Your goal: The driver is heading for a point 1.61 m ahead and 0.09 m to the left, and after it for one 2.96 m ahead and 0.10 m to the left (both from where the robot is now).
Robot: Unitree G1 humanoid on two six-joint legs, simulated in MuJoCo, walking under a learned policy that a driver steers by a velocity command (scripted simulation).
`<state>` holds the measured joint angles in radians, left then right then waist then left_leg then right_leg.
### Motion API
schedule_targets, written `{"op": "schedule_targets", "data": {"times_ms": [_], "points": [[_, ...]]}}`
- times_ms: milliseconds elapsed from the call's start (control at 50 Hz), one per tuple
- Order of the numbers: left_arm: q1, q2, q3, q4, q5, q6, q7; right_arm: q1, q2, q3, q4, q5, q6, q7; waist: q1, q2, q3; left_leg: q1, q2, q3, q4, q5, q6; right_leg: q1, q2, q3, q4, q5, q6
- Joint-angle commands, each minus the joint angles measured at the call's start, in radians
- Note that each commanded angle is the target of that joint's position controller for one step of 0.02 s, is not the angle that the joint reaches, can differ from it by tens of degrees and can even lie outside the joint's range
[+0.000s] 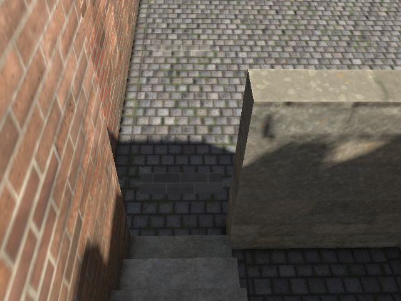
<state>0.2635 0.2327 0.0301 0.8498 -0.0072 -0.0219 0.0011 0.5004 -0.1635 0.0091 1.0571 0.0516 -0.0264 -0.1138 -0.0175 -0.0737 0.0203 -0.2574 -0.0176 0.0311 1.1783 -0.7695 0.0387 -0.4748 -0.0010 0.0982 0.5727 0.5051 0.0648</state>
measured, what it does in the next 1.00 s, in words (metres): goes down: right foot 0.19 m lower, then left foot 0.18 m higher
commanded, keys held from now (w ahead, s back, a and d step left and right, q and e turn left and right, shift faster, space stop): no key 0.86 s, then w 0.14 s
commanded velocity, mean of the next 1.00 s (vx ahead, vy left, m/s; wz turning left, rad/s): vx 0.06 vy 0.00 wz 0.00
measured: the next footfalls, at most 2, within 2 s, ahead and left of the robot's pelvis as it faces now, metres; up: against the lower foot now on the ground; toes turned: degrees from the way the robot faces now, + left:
right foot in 0.04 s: +0.14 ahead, -0.08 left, -0.19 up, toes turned -12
left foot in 0.18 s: +0.04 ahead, +0.18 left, -0.01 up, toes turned -4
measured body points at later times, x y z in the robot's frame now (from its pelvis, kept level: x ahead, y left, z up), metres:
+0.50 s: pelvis +0.10 +0.00 -0.07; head +0.10 +0.01 +0.38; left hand +0.03 +0.21 -0.23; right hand +0.22 -0.20 -0.21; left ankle +0.01 +0.17 -0.64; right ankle +0.10 -0.08 -0.82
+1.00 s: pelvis +0.09 +0.01 -0.10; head +0.09 +0.02 +0.35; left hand -0.01 +0.20 -0.26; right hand +0.18 -0.19 -0.25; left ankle +0.02 +0.18 -0.64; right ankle +0.10 -0.07 -0.84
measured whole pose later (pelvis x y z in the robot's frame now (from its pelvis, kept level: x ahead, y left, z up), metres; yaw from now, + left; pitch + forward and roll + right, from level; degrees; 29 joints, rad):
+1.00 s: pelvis +0.09 +0.01 -0.10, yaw -6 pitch -1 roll +2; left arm 0.54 0.10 -0.02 1.09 0.03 -0.01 0.05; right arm 0.11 -0.10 -0.02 1.11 0.10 0.00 -0.03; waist 0.10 -0.06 -0.01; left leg -0.53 0.03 -0.03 1.62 -0.73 -0.08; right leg -0.24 -0.03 -0.11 0.52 -0.27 -0.07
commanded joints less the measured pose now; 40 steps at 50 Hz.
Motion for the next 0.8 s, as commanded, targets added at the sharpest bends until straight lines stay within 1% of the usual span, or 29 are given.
{"op": "schedule_targets", "data": {"times_ms": [20,40,60,80,100,120,140,160,180,200,240,260,280,300,320,340,400,420,440,480,520,540,560,600,620,640,700,760,800], "points": [[0.228,0.042,0.027,0.03,0.02,0.025,-0.016,-0.063,-0.149,-0.039,-0.06,-0.026,0.013,-0.016,0.084,0.102,0.066,-0.336,0.03,-0.033,0.127,0.645,0.0,0.475,0.025,-0.147,-0.332,0.162,-0.021],[0.431,0.073,0.043,0.079,0.037,0.026,-0.01,-0.088,-0.127,-0.037,-0.054,-0.041,0.017,-0.009,0.188,0.055,0.035,-0.396,-0.008,-0.042,0.399,0.478,-0.025,0.615,-0.05,-0.114,-0.425,0.205,-0.066],[0.508,0.112,0.026,0.1,0.062,0.011,-0.009,0.015,-0.046,-0.022,-0.051,-0.055,0.019,0.016,0.178,-0.197,-0.067,-0.615,-0.158,-0.095,0.844,-0.215,-0.096,0.88,-0.222,0.049,-0.196,0.709,-0.174],[0.364,0.069,-0.017,0.103,0.074,-0.006,-0.033,0.09,-0.01,-0.002,-0.088,-0.017,0.008,0.042,0.051,-0.288,-0.183,-0.761,-0.107,-0.271,0.94,-0.232,-0.124,0.996,-0.345,0.22,0.145,0.963,-0.302],[0.313,0.042,-0.021,0.081,0.059,-0.006,-0.034,0.113,-0.059,-0.003,-0.069,0.002,0.001,0.053,0.064,-0.188,-0.292,-0.755,-0.039,-0.333,0.922,-0.19,-0.148,0.963,-0.391,0.254,0.139,0.787,-0.364],[0.285,0.018,-0.029,0.088,0.039,-0.005,-0.037,0.059,-0.076,0.004,-0.077,0.024,0.003,0.058,0.048,-0.026,-0.307,-0.682,0.019,-0.325,0.758,-0.105,-0.162,0.805,-0.377,0.273,0.055,0.464,-0.406],[0.168,0.071,-0.02,0.104,0.037,-0.005,-0.039,0.033,-0.073,0.006,-0.101,0.05,0.011,0.058,-0.013,-0.006,-0.294,-0.61,0.08,-0.296,0.681,-0.015,-0.175,0.614,-0.461,0.403,-0.044,0.171,-0.473],[0.078,0.095,-0.014,0.096,0.048,-0.006,-0.031,0.035,-0.085,0.002,-0.076,0.068,0.026,0.062,-0.064,0.05,-0.21,-0.438,0.096,-0.256,0.572,0.103,-0.169,0.333,-0.478,0.439,-0.138,0.018,-0.482],[-0.017,0.091,-0.016,0.069,0.073,-0.008,-0.028,0.001,-0.13,-0.01,-0.056,0.046,0.043,0.062,-0.092,0.131,-0.127,-0.218,0.085,-0.181,0.344,0.261,-0.154,0.085,-0.338,0.277,-0.18,-0.142,-0.403],[-0.005,0.08,-0.02,0.082,0.068,-0.015,-0.022,-0.036,-0.114,-0.014,-0.056,0.023,0.044,0.064,-0.069,0.047,-0.049,-0.167,0.064,-0.157,0.305,0.306,-0.149,-0.017,-0.288,0.221,-0.181,-0.141,-0.358],[0.094,0.007,-0.031,0.096,0.001,-0.001,0.01,-0.226,-0.12,-0.017,-0.097,-0.012,0.018,0.056,0.023,0.094,0.093,-0.425,0.017,-0.182,0.051,0.173,-0.105,0.206,-0.133,0.033,-0.088,-0.031,-0.252],[0.233,-0.002,-0.03,0.134,0.0,0.0,0.031,-0.288,-0.102,-0.017,-0.102,-0.011,0.007,0.061,0.081,0.087,0.093,-0.542,0.0,-0.178,0.015,0.21,-0.097,0.389,-0.12,-0.002,-0.056,0.091,-0.241],[0.411,-0.012,-0.025,0.193,0.014,-0.014,0.033,-0.363,-0.092,-0.022,-0.104,0.014,-0.004,0.065,0.169,0.078,0.054,-0.666,-0.034,-0.159,0.198,0.083,-0.09,0.574,-0.169,0.035,-0.037,0.209,-0.275],[0.468,-0.027,-0.033,0.222,0.033,-0.026,0.026,-0.366,-0.05,-0.017,-0.113,0.018,-0.008,0.076,0.158,0.021,0.001,-0.659,-0.01,-0.211,0.334,0.009,-0.1,0.645,-0.214,0.113,0.026,0.283,-0.307],[0.426,-0.061,-0.047,0.221,0.032,-0.02,0.024,-0.346,-0.015,-0.01,-0.106,0.019,-0.002,0.081,0.119,-0.032,-0.008,-0.601,0.017,-0.244,0.325,0.019,-0.104,0.598,-0.213,0.147,0.036,0.297,-0.314],[0.376,-0.065,-0.047,0.207,0.032,-0.015,0.02,-0.335,-0.023,-0.012,-0.106,0.027,0.002,0.084,0.101,-0.038,-0.02,-0.531,0.029,-0.214,0.276,0.015,-0.106,0.524,-0.205,0.131,0.01,0.269,-0.315],[0.255,-0.036,-0.035,0.169,0.01,-0.003,0.033,-0.357,-0.016,-0.011,-0.111,0.022,0.008,0.091,0.052,0.014,0.019,-0.39,0.02,-0.125,-0.011,0.128,-0.122,0.407,-0.125,0.004,-0.071,0.202,-0.258],[0.259,-0.022,-0.031,0.179,0.016,0.007,0.035,-0.336,-0.011,-0.011,-0.086,0.014,0.012,0.095,0.042,0.059,0.026,-0.372,0.018,-0.13,-0.074,0.227,-0.106,0.417,-0.119,-0.034,-0.081,0.172,-0.225],[0.315,-0.018,-0.026,0.193,0.012,0.008,0.04,-0.367,-0.013,-0.018,-0.074,0.024,0.015,0.093,0.074,0.052,0.047,-0.433,0.002,-0.134,-0.061,0.291,-0.098,0.467,-0.12,-0.062,-0.089,0.148,-0.206],[0.424,-0.067,-0.04,0.235,0.018,0.001,0.042,-0.438,0.002,-0.019,-0.074,0.034,0.02,0.094,0.131,-0.031,0.059,-0.532,-0.008,-0.128,0.143,0.098,-0.095,0.558,-0.172,-0.023,-0.101,0.192,-0.243],[0.402,-0.078,-0.054,0.226,0.041,-0.017,0.028,-0.432,0.013,-0.025,-0.064,0.031,0.013,0.092,0.105,-0.04,-0.011,-0.453,0.03,-0.17,0.283,0.012,-0.093,0.513,-0.225,0.053,-0.062,0.301,-0.298],[0.373,-0.063,-0.051,0.213,0.036,-0.019,0.026,-0.422,0.012,-0.025,-0.058,0.03,0.012,0.093,0.096,-0.03,-0.04,-0.407,0.045,-0.164,0.255,0.015,-0.096,0.469,-0.232,0.062,-0.065,0.272,-0.307],[0.368,-0.073,-0.047,0.214,0.011,-0.014,0.037,-0.429,0.016,-0.017,-0.073,0.028,0.01,0.101,0.092,-0.049,-0.037,-0.394,0.056,-0.138,0.134,0.03,-0.116,0.46,-0.188,0.018,-0.066,0.194,-0.287],[0.362,-0.067,-0.042,0.213,0.002,-0.005,0.049,-0.419,0.035,-0.009,-0.054,0.033,0.009,0.112,0.068,0.048,-0.003,-0.342,0.05,-0.129,-0.1,0.245,-0.118,0.421,-0.125,-0.082,-0.078,0.113,-0.217],[0.342,-0.032,-0.034,0.197,0.011,-0.003,0.045,-0.429,0.007,-0.023,-0.027,0.038,0.007,0.104,0.078,0.075,0.04,-0.371,0.032,-0.131,-0.09,0.285,-0.091,0.4,-0.131,-0.104,-0.108,0.114,-0.202],[0.352,-0.021,-0.032,0.208,0.013,-0.003,0.045,-0.436,-0.007,-0.03,-0.022,0.035,0.009,0.095,0.081,0.047,0.076,-0.407,0.023,-0.122,-0.062,0.294,-0.085,0.419,-0.137,-0.119,-0.124,0.113,-0.201],[0.482,-0.094,-0.052,0.263,0.03,-0.006,0.043,-0.488,0.002,-0.036,-0.023,0.037,0.007,0.093,0.14,-0.062,0.062,-0.522,0.026,-0.136,0.187,0.001,-0.085,0.55,-0.204,-0.067,-0.096,0.256,-0.267],[0.431,-0.081,-0.053,0.234,0.032,-0.01,0.04,-0.456,0.025,-0.028,-0.011,0.044,0.008,0.098,0.12,-0.018,-0.027,-0.414,0.075,-0.165,0.188,-0.048,-0.088,0.473,-0.233,-0.017,-0.069,0.184,-0.298],[0.392,-0.074,-0.041,0.228,0.009,0.0,0.052,-0.433,0.033,-0.017,-0.004,0.042,0.011,0.107,0.087,0.068,0.003,-0.353,0.081,-0.151,-0.095,0.189,-0.104,0.417,-0.148,-0.128,-0.082,-0.011,-0.218]]}}
Keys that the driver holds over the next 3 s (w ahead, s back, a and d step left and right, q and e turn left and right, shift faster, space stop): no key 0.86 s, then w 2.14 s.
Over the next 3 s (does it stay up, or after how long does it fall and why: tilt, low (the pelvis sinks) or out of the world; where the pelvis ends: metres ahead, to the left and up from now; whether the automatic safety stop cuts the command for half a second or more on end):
stays up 0.79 0.07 -0.61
